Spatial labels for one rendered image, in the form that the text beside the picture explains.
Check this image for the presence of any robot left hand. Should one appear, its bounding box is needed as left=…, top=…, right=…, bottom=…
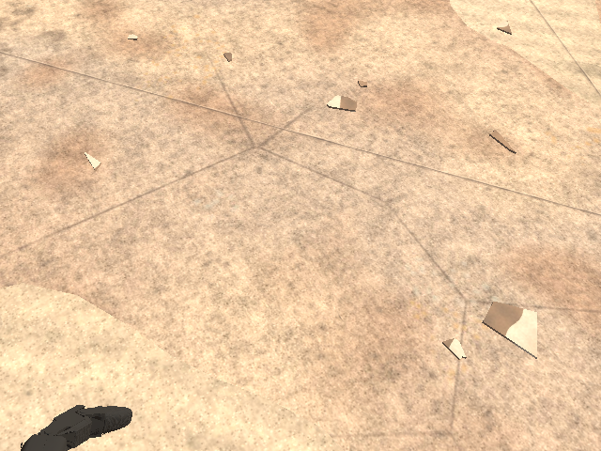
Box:
left=21, top=405, right=132, bottom=451

